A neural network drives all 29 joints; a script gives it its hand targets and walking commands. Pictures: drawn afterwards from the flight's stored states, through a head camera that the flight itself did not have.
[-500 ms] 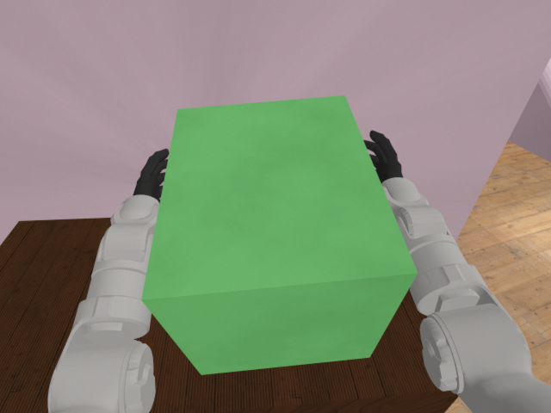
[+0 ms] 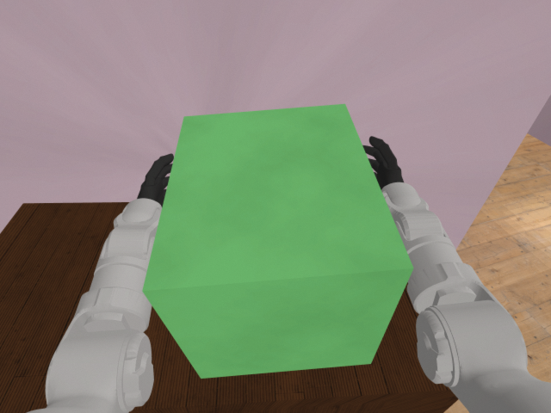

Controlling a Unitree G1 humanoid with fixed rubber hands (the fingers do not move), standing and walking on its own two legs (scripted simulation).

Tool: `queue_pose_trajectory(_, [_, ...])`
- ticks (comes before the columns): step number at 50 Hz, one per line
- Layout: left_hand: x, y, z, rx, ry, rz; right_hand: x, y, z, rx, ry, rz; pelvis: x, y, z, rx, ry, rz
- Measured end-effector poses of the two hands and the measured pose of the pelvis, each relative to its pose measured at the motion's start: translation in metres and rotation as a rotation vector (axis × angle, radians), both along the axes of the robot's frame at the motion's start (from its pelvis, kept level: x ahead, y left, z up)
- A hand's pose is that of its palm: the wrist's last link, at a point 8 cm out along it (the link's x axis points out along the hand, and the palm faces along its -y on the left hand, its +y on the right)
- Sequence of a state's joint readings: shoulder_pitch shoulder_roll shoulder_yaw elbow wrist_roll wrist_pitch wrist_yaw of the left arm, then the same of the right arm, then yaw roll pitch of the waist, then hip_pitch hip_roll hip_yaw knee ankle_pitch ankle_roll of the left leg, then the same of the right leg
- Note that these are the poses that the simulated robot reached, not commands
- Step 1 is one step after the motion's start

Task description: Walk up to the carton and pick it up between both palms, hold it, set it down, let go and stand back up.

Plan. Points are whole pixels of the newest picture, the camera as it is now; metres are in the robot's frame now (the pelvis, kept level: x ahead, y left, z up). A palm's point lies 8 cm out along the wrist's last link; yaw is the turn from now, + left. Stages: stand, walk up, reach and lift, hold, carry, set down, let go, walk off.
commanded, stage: set down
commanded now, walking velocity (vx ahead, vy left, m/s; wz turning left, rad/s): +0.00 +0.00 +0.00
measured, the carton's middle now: (275, 237) +0.37 +0.01 +0.10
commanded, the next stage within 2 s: none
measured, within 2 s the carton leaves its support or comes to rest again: rests again in 0.66 s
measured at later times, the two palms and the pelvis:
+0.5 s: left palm (162, 212) +0.40 +0.19 +0.12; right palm (384, 207) +0.41 -0.17 +0.13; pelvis +0.00 +0.01 +0.00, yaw -1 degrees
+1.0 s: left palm (160, 216) +0.40 +0.19 +0.11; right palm (381, 213) +0.41 -0.16 +0.12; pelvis +0.00 +0.01 +0.00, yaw +0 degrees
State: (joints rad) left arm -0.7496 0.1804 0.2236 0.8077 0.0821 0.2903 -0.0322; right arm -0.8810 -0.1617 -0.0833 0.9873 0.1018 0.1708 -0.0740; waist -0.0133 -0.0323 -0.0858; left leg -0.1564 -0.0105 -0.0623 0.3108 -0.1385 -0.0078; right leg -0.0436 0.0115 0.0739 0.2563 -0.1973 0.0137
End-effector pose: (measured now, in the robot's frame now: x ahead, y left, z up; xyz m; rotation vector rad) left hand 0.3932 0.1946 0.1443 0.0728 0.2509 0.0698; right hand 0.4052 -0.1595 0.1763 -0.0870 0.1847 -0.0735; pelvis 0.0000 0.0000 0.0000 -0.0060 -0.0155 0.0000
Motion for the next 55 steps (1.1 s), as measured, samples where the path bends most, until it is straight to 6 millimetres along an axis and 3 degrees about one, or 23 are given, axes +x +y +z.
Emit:
queue_pose_trajectory(20, [0.012,-0.008,-0.022,0.010,0.008,-0.022,0.003,-0.010,-0.042,0.020,0.023,-0.026,0.004,0.006,0.000,-0.002,0.057,-0.014])
queue_pose_trajectory(41, [0.010,0.001,-0.037,0.000,0.001,-0.017,0.005,0.000,-0.050,0.001,0.022,-0.009,0.002,0.004,-0.001,-0.003,0.096,-0.003])
queue_pose_trajectory(55, [0.012,-0.005,-0.037,0.001,-0.019,-0.050,-0.002,-0.008,-0.063,0.006,0.007,-0.021,-0.002,0.007,-0.001,-0.004,0.099,-0.010])
